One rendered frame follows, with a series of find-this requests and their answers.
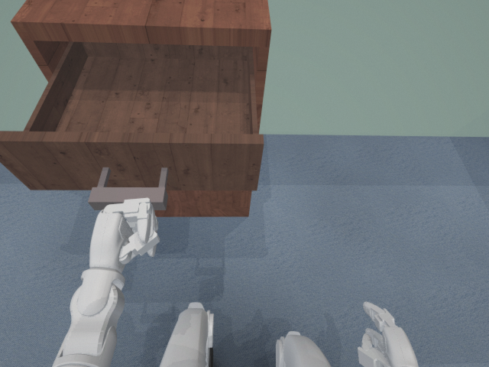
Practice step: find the cabinet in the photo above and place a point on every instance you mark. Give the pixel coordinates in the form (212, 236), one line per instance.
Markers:
(47, 26)

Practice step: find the handle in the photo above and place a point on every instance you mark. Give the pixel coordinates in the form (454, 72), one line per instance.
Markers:
(101, 196)

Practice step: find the robot left thigh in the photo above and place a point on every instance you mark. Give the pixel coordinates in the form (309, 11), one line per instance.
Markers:
(190, 340)

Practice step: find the left robot hand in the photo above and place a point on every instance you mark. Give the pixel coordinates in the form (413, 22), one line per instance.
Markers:
(111, 231)

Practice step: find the left robot forearm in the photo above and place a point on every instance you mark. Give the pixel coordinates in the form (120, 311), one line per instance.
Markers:
(95, 309)

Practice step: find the right robot hand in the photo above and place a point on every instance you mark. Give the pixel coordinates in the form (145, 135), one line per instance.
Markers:
(391, 349)

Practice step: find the robot right thigh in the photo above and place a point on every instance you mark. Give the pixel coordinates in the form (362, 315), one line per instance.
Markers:
(299, 351)

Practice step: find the drawer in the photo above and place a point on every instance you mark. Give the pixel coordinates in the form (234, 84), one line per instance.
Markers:
(136, 108)

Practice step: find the robot thigh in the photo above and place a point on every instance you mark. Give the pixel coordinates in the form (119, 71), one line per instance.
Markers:
(190, 340)
(299, 351)

